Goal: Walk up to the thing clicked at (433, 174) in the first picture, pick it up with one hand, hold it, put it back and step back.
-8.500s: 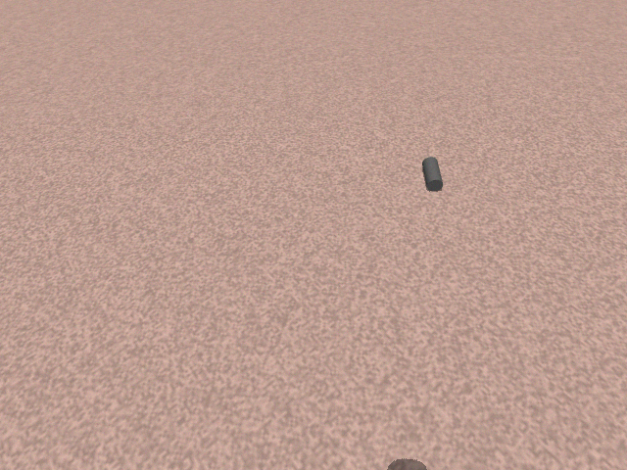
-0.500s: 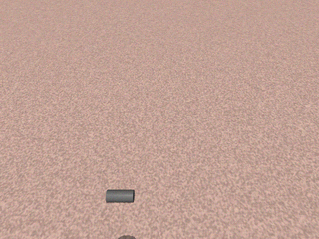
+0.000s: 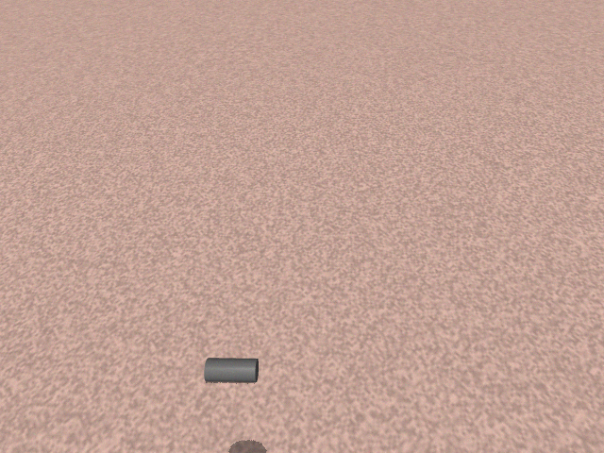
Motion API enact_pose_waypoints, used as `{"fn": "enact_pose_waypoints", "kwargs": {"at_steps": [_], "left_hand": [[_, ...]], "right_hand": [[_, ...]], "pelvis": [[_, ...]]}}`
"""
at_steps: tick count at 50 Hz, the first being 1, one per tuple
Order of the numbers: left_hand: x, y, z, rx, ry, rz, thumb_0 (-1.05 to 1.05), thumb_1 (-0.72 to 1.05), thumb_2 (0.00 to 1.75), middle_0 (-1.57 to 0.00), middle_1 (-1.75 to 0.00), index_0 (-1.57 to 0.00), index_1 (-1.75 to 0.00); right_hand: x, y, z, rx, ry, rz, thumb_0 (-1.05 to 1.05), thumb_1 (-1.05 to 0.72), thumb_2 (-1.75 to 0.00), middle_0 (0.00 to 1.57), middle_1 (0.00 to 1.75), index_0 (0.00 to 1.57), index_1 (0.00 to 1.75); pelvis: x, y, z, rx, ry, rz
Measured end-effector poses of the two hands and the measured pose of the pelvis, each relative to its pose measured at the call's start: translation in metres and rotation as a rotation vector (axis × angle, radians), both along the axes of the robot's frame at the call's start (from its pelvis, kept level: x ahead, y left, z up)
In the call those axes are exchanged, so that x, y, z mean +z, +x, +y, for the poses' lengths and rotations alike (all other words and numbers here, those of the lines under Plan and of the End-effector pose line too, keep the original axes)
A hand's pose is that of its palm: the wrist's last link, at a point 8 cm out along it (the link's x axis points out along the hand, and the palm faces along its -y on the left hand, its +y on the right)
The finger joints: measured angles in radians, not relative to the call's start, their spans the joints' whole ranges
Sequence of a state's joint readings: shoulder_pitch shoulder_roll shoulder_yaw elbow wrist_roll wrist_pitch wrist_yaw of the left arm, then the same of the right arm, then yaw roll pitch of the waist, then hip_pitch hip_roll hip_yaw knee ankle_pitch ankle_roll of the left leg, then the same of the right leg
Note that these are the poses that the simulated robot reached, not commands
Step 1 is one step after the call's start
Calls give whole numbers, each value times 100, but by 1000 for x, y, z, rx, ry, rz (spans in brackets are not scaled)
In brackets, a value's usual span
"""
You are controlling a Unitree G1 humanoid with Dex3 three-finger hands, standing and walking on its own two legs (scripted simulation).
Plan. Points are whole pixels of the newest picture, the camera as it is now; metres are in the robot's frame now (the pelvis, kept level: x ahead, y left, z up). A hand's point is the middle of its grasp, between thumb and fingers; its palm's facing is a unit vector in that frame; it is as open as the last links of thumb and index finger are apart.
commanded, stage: stand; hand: left
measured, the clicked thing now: (232, 369) +0.47 +0.29 -0.75
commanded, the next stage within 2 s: walk up in 0.96 s
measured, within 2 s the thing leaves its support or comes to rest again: neither
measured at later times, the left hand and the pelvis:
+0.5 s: hand out of the picture +0.07 +0.26 -0.16, palm faces -0.04 -0.94 -0.34, open 7.4 cm; pelvis -0.01 +0.00 +0.00, yaw +0 degrees
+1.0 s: hand out of the picture +0.07 +0.26 -0.15, palm faces -0.03 -0.94 -0.35, open 7.4 cm; pelvis +0.00 +0.00 +0.00, yaw +0 degrees
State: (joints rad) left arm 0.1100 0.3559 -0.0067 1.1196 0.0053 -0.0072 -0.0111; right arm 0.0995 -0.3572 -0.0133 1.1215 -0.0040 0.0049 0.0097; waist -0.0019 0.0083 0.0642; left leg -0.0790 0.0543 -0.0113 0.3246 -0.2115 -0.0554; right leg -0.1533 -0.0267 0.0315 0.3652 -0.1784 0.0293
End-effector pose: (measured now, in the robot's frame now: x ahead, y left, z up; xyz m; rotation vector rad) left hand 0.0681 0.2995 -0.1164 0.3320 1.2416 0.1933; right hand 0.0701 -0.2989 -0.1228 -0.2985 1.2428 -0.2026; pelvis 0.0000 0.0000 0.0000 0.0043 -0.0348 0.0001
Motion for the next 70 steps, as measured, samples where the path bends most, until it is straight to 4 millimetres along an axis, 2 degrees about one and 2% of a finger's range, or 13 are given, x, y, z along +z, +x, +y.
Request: {"fn": "enact_pose_waypoints", "kwargs": {"at_steps": [29,49,54,58,64,70], "left_hand": [[-2,-3,1,-11,-6,-14,0,90,90,-20,-30,-21,-30],[0,-5,4,-5,-3,-14,0,90,90,-20,-30,-21,-30],[1,-8,12,9,11,-25,0,90,90,-20,-30,-21,-30],[-2,-8,29,18,23,-5,0,90,90,-20,-30,-21,-30],[-8,11,52,11,34,21,1,90,90,-20,-30,-21,-30],[-7,46,52,-17,39,-42,1,90,90,-20,-30,-21,-30]], "right_hand": [[1,-22,0,-17,-6,20,1,-90,-90,20,30,20,30],[1,-15,3,-10,-1,2,1,-90,-90,20,30,20,30],[-3,-13,0,-9,-8,10,1,-90,-90,20,30,20,30],[-6,-14,6,-10,-27,33,1,-90,-90,20,30,20,30],[-1,-14,30,-40,-18,52,1,-90,-90,20,30,20,30],[-7,4,37,-59,-10,53,1,-90,-90,20,30,20,30]], "pelvis": [[0,-6,1,-3,-1,-7],[-1,-5,3,-5,0,-7],[-5,2,10,-11,-10,-3],[-8,11,25,-9,-20,8],[-8,28,37,-34,-7,7],[-12,45,43,-25,-26,-2]]}}
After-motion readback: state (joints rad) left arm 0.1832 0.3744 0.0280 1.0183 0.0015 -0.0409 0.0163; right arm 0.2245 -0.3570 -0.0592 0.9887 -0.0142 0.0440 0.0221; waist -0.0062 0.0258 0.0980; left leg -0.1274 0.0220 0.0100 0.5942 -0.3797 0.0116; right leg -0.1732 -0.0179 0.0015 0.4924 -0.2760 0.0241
